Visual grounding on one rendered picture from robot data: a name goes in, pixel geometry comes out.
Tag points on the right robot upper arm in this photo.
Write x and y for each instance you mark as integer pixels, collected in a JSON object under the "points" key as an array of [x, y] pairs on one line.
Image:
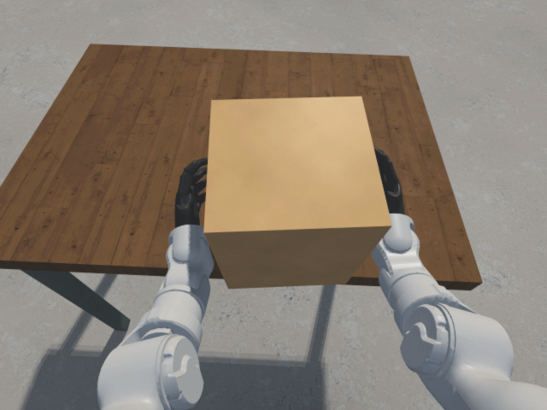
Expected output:
{"points": [[465, 360]]}

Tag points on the right robot hand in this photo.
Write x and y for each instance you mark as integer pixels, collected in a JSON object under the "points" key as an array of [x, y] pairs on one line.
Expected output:
{"points": [[390, 182]]}

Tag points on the left robot hand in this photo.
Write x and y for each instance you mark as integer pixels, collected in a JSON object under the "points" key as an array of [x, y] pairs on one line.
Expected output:
{"points": [[187, 201]]}

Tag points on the robot right forearm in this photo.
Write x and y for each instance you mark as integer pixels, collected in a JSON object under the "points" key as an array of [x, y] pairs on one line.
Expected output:
{"points": [[404, 280]]}

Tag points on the left robot upper arm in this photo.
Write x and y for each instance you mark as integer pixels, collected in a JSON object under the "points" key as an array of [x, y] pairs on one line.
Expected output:
{"points": [[161, 373]]}

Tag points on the carton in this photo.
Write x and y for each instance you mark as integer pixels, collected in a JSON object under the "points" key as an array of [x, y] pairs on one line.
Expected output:
{"points": [[294, 195]]}

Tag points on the robot left forearm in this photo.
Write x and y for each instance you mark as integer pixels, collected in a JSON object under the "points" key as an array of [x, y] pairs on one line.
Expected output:
{"points": [[180, 304]]}

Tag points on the table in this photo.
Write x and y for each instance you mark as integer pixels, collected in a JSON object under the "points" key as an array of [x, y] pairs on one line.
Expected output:
{"points": [[94, 189]]}

